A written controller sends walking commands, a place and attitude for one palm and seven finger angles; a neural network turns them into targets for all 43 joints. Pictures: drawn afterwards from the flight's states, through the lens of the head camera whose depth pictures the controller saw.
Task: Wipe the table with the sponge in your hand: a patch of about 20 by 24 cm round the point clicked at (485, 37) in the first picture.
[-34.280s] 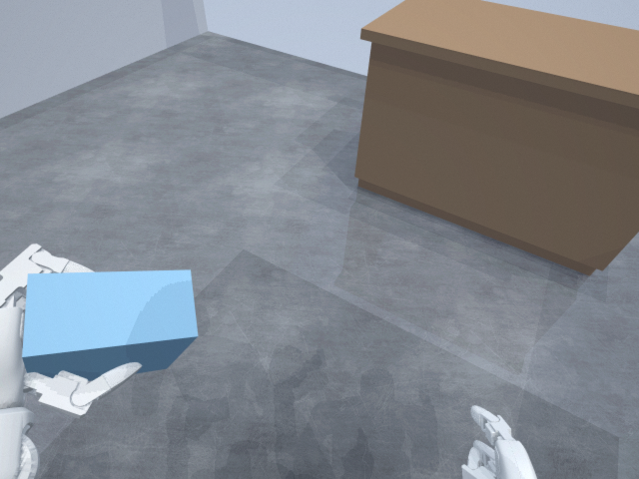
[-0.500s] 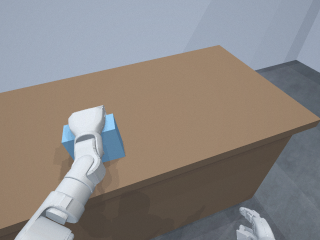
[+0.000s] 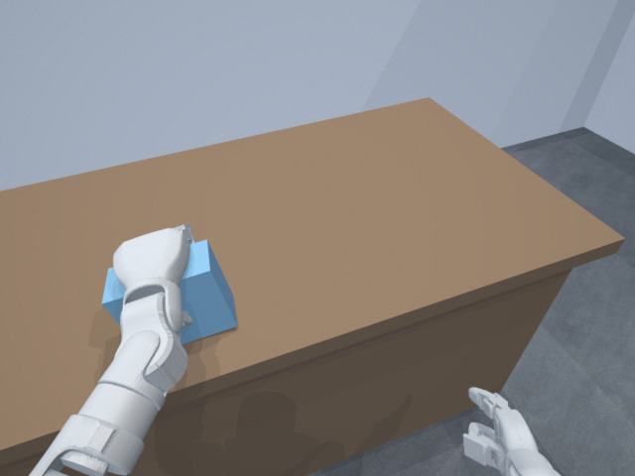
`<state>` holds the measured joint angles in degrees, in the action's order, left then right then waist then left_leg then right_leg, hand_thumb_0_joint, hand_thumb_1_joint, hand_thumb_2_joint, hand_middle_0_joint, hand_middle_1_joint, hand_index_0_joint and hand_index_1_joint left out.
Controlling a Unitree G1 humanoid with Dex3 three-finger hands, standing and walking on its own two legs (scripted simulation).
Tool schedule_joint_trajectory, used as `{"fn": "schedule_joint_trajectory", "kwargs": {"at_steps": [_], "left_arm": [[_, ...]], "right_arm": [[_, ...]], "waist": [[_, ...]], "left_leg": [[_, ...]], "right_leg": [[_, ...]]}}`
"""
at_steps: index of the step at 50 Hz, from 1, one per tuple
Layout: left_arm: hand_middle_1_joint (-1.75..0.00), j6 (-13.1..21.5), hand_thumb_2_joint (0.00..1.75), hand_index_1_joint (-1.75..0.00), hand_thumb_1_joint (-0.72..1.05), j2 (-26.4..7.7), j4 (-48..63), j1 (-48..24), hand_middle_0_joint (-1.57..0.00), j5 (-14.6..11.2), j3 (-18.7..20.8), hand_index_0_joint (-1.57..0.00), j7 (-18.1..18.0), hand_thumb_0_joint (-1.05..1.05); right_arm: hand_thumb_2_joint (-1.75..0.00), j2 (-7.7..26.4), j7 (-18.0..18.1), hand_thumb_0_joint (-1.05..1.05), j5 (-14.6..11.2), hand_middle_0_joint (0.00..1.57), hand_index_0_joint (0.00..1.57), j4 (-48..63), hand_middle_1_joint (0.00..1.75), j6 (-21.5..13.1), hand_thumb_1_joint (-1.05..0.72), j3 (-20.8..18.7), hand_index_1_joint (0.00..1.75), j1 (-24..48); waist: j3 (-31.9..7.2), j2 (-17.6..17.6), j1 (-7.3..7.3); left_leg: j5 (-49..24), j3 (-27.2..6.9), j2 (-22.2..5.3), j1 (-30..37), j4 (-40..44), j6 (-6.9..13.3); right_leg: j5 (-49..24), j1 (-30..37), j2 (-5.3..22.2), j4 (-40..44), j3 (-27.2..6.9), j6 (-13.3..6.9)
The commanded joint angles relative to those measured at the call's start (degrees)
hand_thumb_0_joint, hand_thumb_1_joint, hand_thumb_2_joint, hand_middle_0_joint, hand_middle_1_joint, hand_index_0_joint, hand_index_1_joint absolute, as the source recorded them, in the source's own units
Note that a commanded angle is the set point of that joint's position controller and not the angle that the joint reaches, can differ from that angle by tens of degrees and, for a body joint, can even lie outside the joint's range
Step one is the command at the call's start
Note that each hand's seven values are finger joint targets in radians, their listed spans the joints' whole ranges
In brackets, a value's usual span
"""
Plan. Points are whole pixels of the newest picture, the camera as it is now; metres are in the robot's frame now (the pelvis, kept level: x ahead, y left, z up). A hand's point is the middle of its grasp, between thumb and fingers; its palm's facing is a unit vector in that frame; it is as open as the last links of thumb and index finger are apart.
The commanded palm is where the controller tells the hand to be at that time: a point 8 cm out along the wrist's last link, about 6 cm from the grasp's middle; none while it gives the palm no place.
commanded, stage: slide back across to the middle lane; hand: left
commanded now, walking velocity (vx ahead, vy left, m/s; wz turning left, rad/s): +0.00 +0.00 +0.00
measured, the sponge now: (181, 307) +0.32 +0.24 +0.04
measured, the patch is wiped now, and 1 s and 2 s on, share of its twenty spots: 1.00 1.00 1.00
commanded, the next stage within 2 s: wipe forward along the middle lane in 0.34 s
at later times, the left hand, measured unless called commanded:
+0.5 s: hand (134, 303) +0.29 +0.28 +0.09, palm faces -0.01 -0.06 -1.00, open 10.6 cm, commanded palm +0.27 +0.29 +0.13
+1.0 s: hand (131, 270) +0.35 +0.31 +0.09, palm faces -0.09 +0.00 -1.00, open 10.6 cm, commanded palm +0.33 +0.31 +0.11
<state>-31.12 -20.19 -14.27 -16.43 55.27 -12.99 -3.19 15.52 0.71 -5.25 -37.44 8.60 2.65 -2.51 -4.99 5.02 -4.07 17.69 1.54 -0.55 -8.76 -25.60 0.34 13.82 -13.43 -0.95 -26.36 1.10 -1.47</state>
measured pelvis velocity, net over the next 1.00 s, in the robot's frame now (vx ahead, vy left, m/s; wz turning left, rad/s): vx -0.03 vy -0.01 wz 0.01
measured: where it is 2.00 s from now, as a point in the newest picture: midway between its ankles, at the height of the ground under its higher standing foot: outside the picture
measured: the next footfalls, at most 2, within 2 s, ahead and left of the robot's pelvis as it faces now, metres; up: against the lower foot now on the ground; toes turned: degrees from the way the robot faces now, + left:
none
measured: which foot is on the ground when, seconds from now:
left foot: down 0.00-1.00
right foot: down 0.00-1.00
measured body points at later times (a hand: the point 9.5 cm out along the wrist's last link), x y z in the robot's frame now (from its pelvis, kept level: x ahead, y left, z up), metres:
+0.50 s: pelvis -0.02 -0.01 +0.00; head -0.03 -0.05 +0.45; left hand +0.29 +0.28 +0.14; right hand +0.19 -0.24 -0.10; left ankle -0.05 +0.12 -0.74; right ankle +0.00 -0.11 -0.74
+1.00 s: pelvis -0.03 -0.01 +0.00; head -0.01 -0.04 +0.45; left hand +0.35 +0.31 +0.14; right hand +0.11 -0.27 -0.13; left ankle -0.05 +0.12 -0.74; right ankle +0.00 -0.11 -0.74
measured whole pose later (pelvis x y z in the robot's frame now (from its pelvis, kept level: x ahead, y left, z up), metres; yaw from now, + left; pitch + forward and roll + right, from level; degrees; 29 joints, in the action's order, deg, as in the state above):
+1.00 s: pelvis -0.03 -0.01 +0.00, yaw +1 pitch +6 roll +0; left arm -10.3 -31.1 -43.8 -33.3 57.4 -1.2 -2.8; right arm 17.1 3.9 -4.6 -41.2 4.1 0.1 -11.6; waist -4.3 3.8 -1.2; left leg 15.6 0.4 -0.9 -19.4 -28.8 -0.2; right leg 10.9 -22.8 -1.2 -27.4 2.2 -2.1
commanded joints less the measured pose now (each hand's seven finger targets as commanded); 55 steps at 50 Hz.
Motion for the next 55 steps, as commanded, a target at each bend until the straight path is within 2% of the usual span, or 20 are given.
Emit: {"fn": "schedule_joint_trajectory", "kwargs": {"at_steps": [1,5,6,9,11,15,18,21,24,25,27,28,31,33,36,39,44,46,49,55], "left_arm": [[-1.6,-0.4,1.3,-1.6,0.1,-11.6,7.4,-9.2,-1.2,-0.2,7.8,-1.2,1.1,0.0],[-1.6,1.2,1.3,-1.6,0.1,-12.1,7.4,-7.9,-1.2,-0.6,8.1,-1.2,1.7,0.0],[-1.6,1.9,1.3,-1.6,0.1,-14.8,8.6,-7.7,-1.2,-0.7,10.7,-1.2,1.7,0.0],[-1.6,3.2,1.3,-1.6,0.1,-12.6,6.9,-8.4,-1.2,-0.5,8.5,-1.2,2.0,0.0],[-1.6,4.3,1.3,-1.6,0.1,-15.3,7.3,-9.2,-1.2,-0.5,10.8,-1.2,2.2,0.0],[-1.6,6.8,1.3,-1.6,0.1,-15.2,4.5,-11.3,-1.2,-0.5,10.2,-1.2,2.6,0.0],[-1.6,9.0,1.3,-1.6,0.1,-16.2,3.6,-9.6,-1.2,-0.3,11.7,-1.2,2.3,0.0],[-1.6,11.1,1.3,-1.6,0.1,-21.6,3.1,-8.3,-1.2,0.0,16.8,-1.2,1.9,0.0],[-1.6,11.5,1.3,-1.6,0.1,-18.5,-0.6,-11.4,-1.2,0.4,13.5,-1.2,1.6,0.0],[-1.6,11.7,1.3,-1.6,0.1,-20.2,-2.0,-12.5,-1.2,0.7,14.7,-1.2,1.4,0.0],[-1.6,12.3,1.3,-1.6,0.1,-21.1,-3.5,-14.0,-1.2,1.0,15.1,-1.2,1.1,0.0],[-1.6,12.6,1.3,-1.6,0.1,-18.8,-4.2,-16.5,-1.2,1.2,12.5,-1.2,1.3,0.0],[-1.6,13.7,1.3,-1.6,0.1,-20.5,-7.8,-18.6,-1.2,1.3,14.0,-1.2,1.5,0.0],[-1.6,14.2,1.3,-1.6,0.1,-18.6,-11.1,-20.1,-1.2,1.8,11.7,-1.2,1.5,0.0],[-1.6,16.0,1.3,-1.6,0.1,-21.9,-14.1,-21.8,-1.2,2.1,14.5,-1.2,1.5,0.0],[-1.6,17.1,1.3,-1.6,0.1,-19.0,-18.4,-24.9,-1.2,2.5,11.3,-1.2,1.4,0.0],[-1.6,19.4,1.3,-1.6,0.1,-22.1,-24.0,-30.0,-1.2,3.2,12.8,-1.2,0.4,0.0],[-1.6,20.3,1.3,-1.6,0.1,-24.6,-25.5,-29.4,-1.2,3.3,15.5,-1.2,-0.1,0.0],[-1.6,20.9,1.3,-1.6,0.1,-21.9,-27.8,-30.2,-1.2,3.6,12.9,-1.2,-0.6,0.0],[-1.6,21.6,1.3,-1.6,0.1,-23.0,-30.9,-33.5,-1.2,3.3,13.5,-1.2,-2.1,0.0]], "right_arm": [[-0.9,5.8,0.6,0.0,0.2,0.2,0.2,9.8,0.3,-3.6,-0.9,-2.0,0.3,11.8],[-0.9,6.0,1.1,0.0,0.3,0.2,0.2,9.5,0.3,-4.3,-0.9,-2.2,0.3,11.0],[-0.9,6.1,1.2,0.0,0.5,0.2,0.2,9.5,0.3,-4.4,-0.9,-2.3,0.3,11.4],[-0.9,6.1,1.6,0.0,0.3,0.2,0.2,8.8,0.3,-4.8,-0.9,-2.4,0.3,10.3],[-0.9,6.3,1.9,0.0,0.5,0.2,0.2,8.7,0.3,-5.0,-0.9,-2.5,0.3,10.4],[-0.9,6.4,2.6,0.0,0.5,0.2,0.2,7.7,0.3,-5.7,-0.9,-2.9,0.3,8.8],[-0.9,6.4,2.7,0.0,0.8,0.2,0.2,7.7,0.3,-6.4,-0.9,-3.1,0.3,8.0],[-0.9,7.0,2.7,0.0,1.1,0.2,0.2,7.4,0.3,-6.6,-0.9,-3.3,0.3,7.6],[-0.9,6.9,3.1,0.0,1.0,0.2,0.2,6.7,0.3,-6.8,-0.9,-3.4,0.3,6.4],[-0.9,7.2,3.1,0.0,0.9,0.2,0.2,6.1,0.3,-6.8,-0.9,-3.6,0.3,6.1],[-0.9,7.4,3.3,0.0,0.9,0.2,0.2,5.9,0.3,-7.1,-0.9,-3.7,0.3,5.2],[-0.9,7.3,3.4,0.0,0.8,0.2,0.2,5.8,0.3,-7.2,-0.9,-3.6,0.3,5.0],[-0.9,7.6,3.5,0.0,0.7,0.2,0.2,5.4,0.3,-7.5,-0.9,-3.9,0.3,3.6],[-0.9,7.7,3.7,0.0,0.7,0.2,0.2,5.1,0.3,-7.5,-0.9,-4.0,0.3,2.2],[-0.9,8.2,3.8,0.0,0.8,0.2,0.2,4.7,0.3,-7.5,-0.9,-4.2,0.3,0.8],[-0.9,8.3,3.9,0.0,0.7,0.2,0.2,4.6,0.3,-7.4,-0.9,-4.3,0.3,-1.0],[-0.9,8.8,4.1,0.0,0.7,0.2,0.2,3.9,0.3,-7.4,-0.9,-4.6,0.3,-3.9],[-0.9,9.0,4.0,0.0,0.8,0.2,0.2,3.6,0.3,-7.2,-0.9,-4.8,0.3,-4.5],[-0.9,9.0,3.8,0.0,0.8,0.2,0.2,3.6,0.3,-6.9,-0.9,-5.0,0.3,-6.1],[-0.9,9.3,3.6,0.0,0.7,0.2,0.2,2.9,0.3,-6.5,-0.9,-5.3,0.3,-7.6]], "waist": [[-8.3,-7.1,-1.61],[-8.5,-8.2,-1.36],[-8.9,-6.7,-1.74],[-6.8,-6.9,-0.78],[-6.8,-5.8,-1.02],[-6.3,-6.6,-0.21],[-7.1,-6.4,-0.72],[-8.3,-6.5,-1.6],[-4.6,-7.8,-0.12],[-3.9,-7.4,-0.09],[-4.9,-6.3,-0.06],[-4.8,-6.0,0.83],[-6.0,-6.7,0.97],[-6.2,-7.4,1.68],[-7.5,-7.6,1.67],[-6.0,-8.7,3.08],[-8.4,-8.3,3.84],[-10.4,-7.9,3.05],[-10.7,-8.1,3.89],[-10.6,-8.5,4.48]], "left_leg": [[-19.3,-1.0,1.6,-2.0,2.5,1.6],[-18.5,-0.7,1.9,-2.1,2.5,1.9],[-18.4,-1.0,1.9,-1.7,2.7,1.8],[-16.6,-0.8,2.0,-2.2,2.9,1.8],[-15.2,-1.1,1.9,-1.8,3.4,2.0],[-13.4,-0.8,2.2,-2.2,3.4,2.2],[-13.7,-0.7,2.3,-2.4,3.1,2.3],[-14.1,-1.1,2.4,-3.3,3.3,2.1],[-11.8,-0.5,2.2,-4.8,3.5,2.0],[-11.1,-0.6,2.2,-5.1,3.5,2.0],[-10.6,-0.6,2.3,-5.3,3.5,2.0],[-10.1,-0.2,2.3,-5.2,3.3,2.0],[-9.7,-0.4,2.3,-5.8,3.2,2.0],[-8.8,-0.3,2.3,-6.7,2.7,2.1],[-9.0,-0.6,2.3,-7.8,2.4,2.1],[-7.4,-0.3,2.3,-9.7,1.6,2.1],[-6.4,-0.2,2.3,-11.5,0.3,2.2],[-8.3,-0.3,2.2,-12.1,0.1,2.0],[-8.9,-0.2,2.1,-12.6,-0.7,2.0],[-7.1,-0.4,1.8,-13.6,-0.6,2.3]], "right_leg": [[-19.2,10.3,-0.5,2.4,-2.2,-2.3],[-19.4,11.0,-0.3,2.7,-2.0,-2.0],[-19.1,11.1,-0.4,2.9,-3.2,-2.2],[-16.2,9.3,-0.5,3.6,-2.4,-2.1],[-13.4,8.9,-0.6,4.5,-3.2,-2.2],[-11.3,8.0,-0.4,5.2,-2.6,-1.8],[-11.8,8.7,-0.4,5.0,-2.7,-1.9],[-12.9,10.4,-0.4,4.7,-4.1,-2.0],[-10.2,7.5,-0.4,5.5,-3.0,-1.5],[-8.7,6.4,-0.5,5.8,-3.2,-1.6],[-7.3,6.4,-0.4,5.7,-2.8,-1.6],[-7.2,5.3,-0.4,5.9,-2.6,-1.5],[-6.6,5.0,-0.4,5.9,-2.9,-1.5],[-6.1,4.1,-0.3,5.5,-2.2,-1.3],[-6.9,4.1,-0.4,5.2,-2.5,-1.5],[-5.7,1.6,-0.3,4.7,-1.7,-1.1],[-5.5,0.7,0.0,3.9,-2.0,-0.9],[-7.8,2.1,0.0,3.4,-2.2,-1.2],[-9.5,1.1,-0.1,2.6,-1.6,-1.1],[-7.2,-0.3,0.0,2.9,-1.4,-0.9]]}}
